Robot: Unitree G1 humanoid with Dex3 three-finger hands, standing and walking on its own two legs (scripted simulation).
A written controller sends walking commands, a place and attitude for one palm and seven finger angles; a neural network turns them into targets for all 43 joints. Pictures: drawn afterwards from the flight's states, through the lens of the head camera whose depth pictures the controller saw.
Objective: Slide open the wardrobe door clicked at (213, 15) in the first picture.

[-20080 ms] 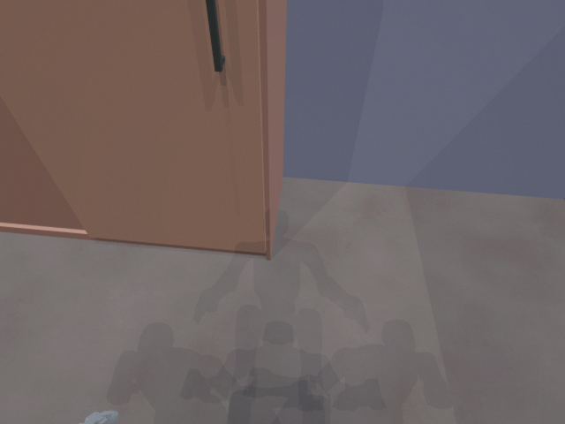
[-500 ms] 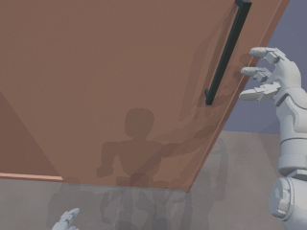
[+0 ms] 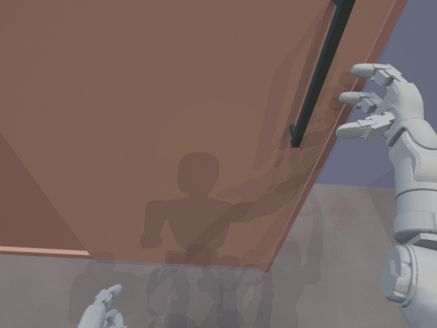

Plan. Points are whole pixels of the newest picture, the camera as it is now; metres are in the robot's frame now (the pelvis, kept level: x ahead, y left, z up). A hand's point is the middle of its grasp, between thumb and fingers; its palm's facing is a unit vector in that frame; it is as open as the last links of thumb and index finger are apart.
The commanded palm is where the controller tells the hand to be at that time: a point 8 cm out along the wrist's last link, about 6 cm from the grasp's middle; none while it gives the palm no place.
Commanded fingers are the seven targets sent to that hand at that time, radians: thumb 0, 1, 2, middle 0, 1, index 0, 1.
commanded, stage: move the hooked fingers beside the handle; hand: right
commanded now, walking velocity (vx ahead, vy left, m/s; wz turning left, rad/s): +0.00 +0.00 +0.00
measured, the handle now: (313, 81) +0.50 -0.12 +0.23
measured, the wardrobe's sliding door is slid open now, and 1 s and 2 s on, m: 0.00 0.00 0.00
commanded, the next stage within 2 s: feel for the door with the fingertips in 0.04 s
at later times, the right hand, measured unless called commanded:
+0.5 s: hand (338, 105) +0.43 -0.15 +0.23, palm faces -0.04 +1.00 -0.01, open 14.0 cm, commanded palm +0.40 -0.20 +0.23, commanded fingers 0.00 0.50 -0.30 0.30 1.20 0.30 1.20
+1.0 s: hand (329, 95) +0.45 -0.14 +0.23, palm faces -0.02 +1.00 -0.02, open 14.0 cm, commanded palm +0.43 -0.19 +0.23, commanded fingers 0.00 0.50 -0.30 0.30 1.20 0.30 1.20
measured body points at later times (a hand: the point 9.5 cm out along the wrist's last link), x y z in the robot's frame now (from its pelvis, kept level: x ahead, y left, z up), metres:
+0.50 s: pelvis +0.00 +0.00 +0.00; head +0.00 +0.01 +0.45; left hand +0.15 +0.23 -0.10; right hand +0.42 -0.20 +0.23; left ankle +0.05 +0.11 -0.74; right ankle -0.07 -0.09 -0.74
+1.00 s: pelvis +0.00 +0.00 +0.00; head +0.00 +0.02 +0.45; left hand +0.10 +0.26 -0.11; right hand +0.45 -0.19 +0.24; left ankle +0.05 +0.11 -0.74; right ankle -0.07 -0.09 -0.74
